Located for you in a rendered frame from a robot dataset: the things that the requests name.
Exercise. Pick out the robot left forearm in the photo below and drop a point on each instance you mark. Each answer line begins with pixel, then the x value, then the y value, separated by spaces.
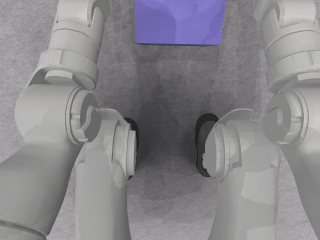
pixel 74 46

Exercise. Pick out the carton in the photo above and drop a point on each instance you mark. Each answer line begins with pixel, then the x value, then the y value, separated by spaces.
pixel 178 22

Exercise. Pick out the robot right forearm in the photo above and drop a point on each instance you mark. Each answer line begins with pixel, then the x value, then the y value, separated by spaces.
pixel 290 34

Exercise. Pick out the robot right foot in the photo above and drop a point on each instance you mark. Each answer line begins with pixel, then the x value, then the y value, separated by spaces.
pixel 204 125

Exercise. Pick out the robot right upper arm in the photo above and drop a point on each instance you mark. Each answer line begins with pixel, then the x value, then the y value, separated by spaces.
pixel 292 121

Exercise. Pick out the left robot shin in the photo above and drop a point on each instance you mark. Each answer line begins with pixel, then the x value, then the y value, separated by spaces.
pixel 107 114

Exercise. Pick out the robot left upper arm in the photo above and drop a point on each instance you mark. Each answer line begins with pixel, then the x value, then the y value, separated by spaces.
pixel 55 121

